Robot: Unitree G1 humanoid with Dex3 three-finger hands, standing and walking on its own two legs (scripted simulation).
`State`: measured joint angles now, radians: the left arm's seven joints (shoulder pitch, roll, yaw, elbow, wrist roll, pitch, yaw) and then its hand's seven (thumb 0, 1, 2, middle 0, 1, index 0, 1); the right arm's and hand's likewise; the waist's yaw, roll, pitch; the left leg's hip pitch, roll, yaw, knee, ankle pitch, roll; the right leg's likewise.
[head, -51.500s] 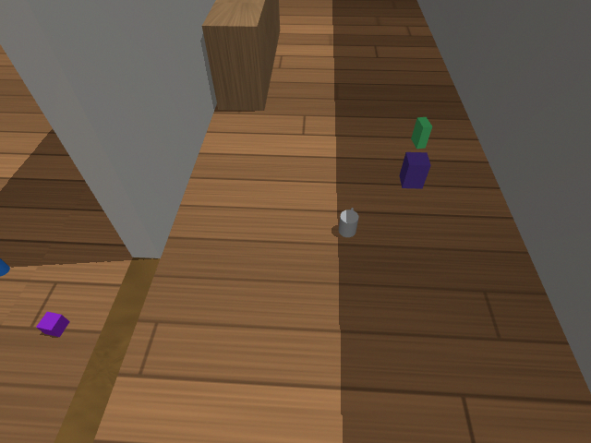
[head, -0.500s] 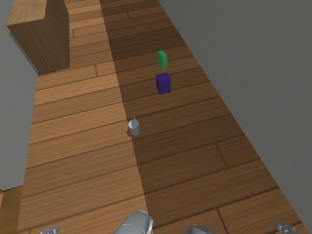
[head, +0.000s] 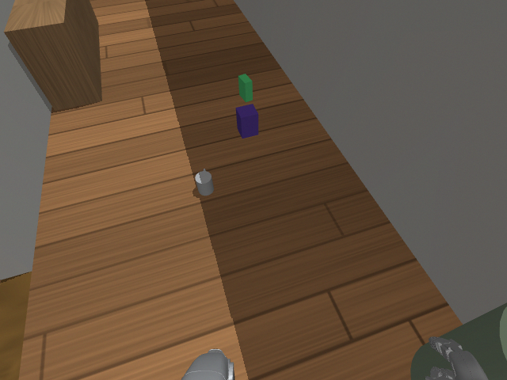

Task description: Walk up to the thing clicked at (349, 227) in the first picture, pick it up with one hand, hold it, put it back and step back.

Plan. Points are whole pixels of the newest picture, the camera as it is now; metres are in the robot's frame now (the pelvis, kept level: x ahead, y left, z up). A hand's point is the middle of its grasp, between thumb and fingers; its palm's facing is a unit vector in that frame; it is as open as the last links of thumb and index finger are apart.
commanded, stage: step back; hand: left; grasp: from above
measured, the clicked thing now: (204, 180) +1.03 +0.29 -0.70
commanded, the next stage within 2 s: stand in 1.06 s
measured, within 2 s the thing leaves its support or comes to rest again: neither
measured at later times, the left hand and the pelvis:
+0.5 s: hand out of the picture +0.03 +0.29 -0.13, palm faces +0.06 -0.92 -0.38, open 7.4 cm; pelvis -0.02 +0.01 +0.02, yaw +3 degrees
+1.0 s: hand out of the picture +0.10 +0.28 -0.13, palm faces +0.11 -0.93 -0.35, open 7.4 cm; pelvis +0.02 +0.01 +0.02, yaw +5 degrees
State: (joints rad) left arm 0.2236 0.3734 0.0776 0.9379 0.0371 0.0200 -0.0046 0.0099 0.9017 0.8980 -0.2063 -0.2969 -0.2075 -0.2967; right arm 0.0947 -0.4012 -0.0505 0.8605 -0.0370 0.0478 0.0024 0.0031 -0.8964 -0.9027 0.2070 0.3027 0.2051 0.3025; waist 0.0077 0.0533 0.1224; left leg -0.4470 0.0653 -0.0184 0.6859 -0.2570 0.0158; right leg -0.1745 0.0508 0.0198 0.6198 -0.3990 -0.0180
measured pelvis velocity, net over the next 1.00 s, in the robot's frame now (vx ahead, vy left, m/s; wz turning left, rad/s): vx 0.02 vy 0.01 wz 0.09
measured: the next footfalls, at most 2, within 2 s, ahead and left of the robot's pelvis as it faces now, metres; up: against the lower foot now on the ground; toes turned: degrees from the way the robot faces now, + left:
left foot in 0.28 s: +0.05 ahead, +0.14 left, +0.00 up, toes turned +4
right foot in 0.56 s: +0.08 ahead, -0.12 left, +0.00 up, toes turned +2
